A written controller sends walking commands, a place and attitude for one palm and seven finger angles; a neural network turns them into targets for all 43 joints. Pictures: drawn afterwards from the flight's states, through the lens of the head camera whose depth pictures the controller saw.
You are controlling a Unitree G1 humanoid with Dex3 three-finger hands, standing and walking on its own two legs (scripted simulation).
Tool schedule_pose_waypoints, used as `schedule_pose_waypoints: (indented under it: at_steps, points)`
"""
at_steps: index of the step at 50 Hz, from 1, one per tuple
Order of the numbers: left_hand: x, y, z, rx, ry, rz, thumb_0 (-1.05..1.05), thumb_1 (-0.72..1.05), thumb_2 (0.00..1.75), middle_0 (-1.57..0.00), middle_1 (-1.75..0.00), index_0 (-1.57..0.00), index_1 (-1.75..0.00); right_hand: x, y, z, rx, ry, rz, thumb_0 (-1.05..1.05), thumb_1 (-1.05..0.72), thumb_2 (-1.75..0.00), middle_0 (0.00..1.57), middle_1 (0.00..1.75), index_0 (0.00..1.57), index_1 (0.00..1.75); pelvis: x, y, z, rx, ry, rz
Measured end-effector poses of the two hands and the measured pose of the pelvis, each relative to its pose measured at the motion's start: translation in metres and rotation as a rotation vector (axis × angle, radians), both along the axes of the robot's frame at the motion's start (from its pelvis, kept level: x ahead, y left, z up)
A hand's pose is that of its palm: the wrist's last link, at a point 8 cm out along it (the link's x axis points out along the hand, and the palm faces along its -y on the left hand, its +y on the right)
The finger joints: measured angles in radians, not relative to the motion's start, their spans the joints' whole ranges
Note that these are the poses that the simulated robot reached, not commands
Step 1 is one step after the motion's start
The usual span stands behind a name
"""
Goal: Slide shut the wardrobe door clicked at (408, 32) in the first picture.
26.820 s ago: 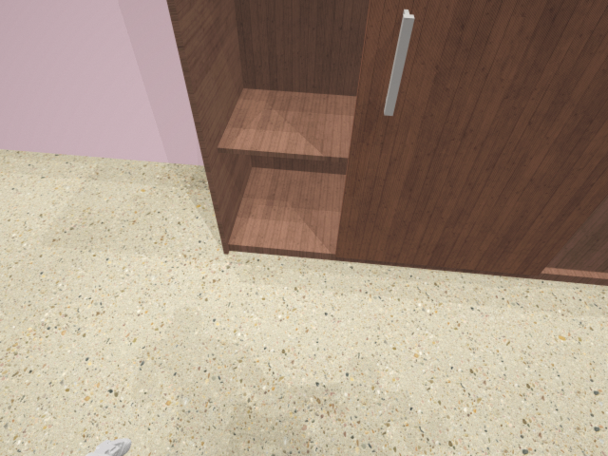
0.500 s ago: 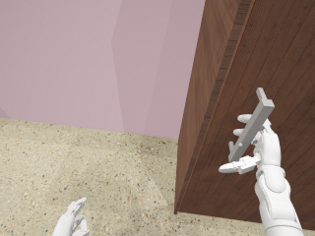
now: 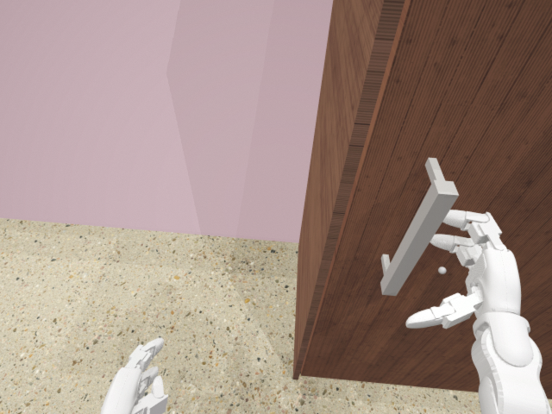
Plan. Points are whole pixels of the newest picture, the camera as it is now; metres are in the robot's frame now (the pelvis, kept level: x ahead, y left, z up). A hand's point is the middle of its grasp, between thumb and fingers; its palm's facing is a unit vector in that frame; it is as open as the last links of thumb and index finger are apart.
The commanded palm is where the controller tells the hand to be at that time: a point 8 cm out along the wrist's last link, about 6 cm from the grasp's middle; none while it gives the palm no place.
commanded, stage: slip the hand off the handle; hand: right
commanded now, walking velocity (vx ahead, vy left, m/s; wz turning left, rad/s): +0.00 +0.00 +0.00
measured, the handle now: (408, 234) +0.34 -0.17 +0.11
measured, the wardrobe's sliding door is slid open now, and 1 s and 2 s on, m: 0.00 0.00 0.00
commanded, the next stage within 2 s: draw the hand back to the body in 0.92 s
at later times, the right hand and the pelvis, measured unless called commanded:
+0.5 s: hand (470, 310) +0.24 -0.23 +0.09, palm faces +0.18 +0.97 -0.14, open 14.7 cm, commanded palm +0.21 -0.28 +0.11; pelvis -0.01 +0.00 +0.00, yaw +0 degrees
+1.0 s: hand (497, 372) +0.17 -0.24 +0.09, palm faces +0.21 +0.96 -0.18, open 14.7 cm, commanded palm +0.14 -0.28 +0.11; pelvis -0.01 +0.01 -0.01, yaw -1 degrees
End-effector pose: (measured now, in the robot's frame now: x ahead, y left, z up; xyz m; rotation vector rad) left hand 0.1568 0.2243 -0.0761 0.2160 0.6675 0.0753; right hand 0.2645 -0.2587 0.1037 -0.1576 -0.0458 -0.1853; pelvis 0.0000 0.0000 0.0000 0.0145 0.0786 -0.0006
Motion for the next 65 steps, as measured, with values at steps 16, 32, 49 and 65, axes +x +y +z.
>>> schedule_pose_waypoints:
  at_steps: [16, 32, 49, 65]
  points:
    - [-0.025, 0.01, -0.003, 0.02, 0.022, 0.038, 0.02, 0.9, 0.9, -0.2, -0.3, -0.2, -0.3, -0.014, -0.033, -0.002, 0.0, 0.014, -0.046, -0.02, 0.55, -0.2, 0.25, 1.15, 0.25, 1.15, -0.01, 0.001, -0.002, 0.002, 0.001, 0.006]
    - [-0.007, 0.008, 0.008, 0.019, -0.09, -0.021, 0.02, 0.9, 0.9, -0.2, -0.3, -0.2, -0.3, -0.081, -0.024, -0.007, -0.007, 0.02, -0.046, -0.02, 0.55, -0.2, 0.25, 1.15, 0.25, 1.16, -0.019, 0.007, -0.005, 0.003, -0.013, -0.012]
    - [0.009, -0.001, 0.014, 0.009, -0.15, -0.055, 0.02, 0.9, 0.9, -0.2, -0.3, -0.2, -0.3, -0.122, -0.023, -0.008, -0.01, 0.066, -0.026, -0.02, 0.55, -0.2, 0.25, 1.15, 0.25, 1.15, -0.011, 0.007, -0.008, 0.01, -0.008, -0.021]
    - [0.018, -0.015, 0.025, -0.011, -0.251, -0.037, 0.02, 0.9, 0.9, -0.2, -0.3, -0.2, -0.3, -0.102, -0.021, 0.016, 0.087, 0.007, 0.11, -0.02, 0.55, -0.2, 0.25, 1.15, 0.25, 1.15, -0.005, -0.002, -0.005, 0.018, -0.035, -0.025]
